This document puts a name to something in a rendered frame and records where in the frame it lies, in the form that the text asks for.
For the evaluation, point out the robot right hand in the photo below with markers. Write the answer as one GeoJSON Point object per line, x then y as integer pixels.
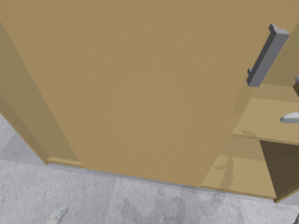
{"type": "Point", "coordinates": [291, 117]}

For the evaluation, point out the wardrobe door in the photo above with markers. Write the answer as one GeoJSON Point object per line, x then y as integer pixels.
{"type": "Point", "coordinates": [22, 95]}
{"type": "Point", "coordinates": [145, 88]}

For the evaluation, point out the robot left hand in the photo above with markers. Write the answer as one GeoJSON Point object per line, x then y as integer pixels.
{"type": "Point", "coordinates": [57, 215]}

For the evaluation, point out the handle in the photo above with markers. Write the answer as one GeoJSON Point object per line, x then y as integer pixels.
{"type": "Point", "coordinates": [270, 51]}

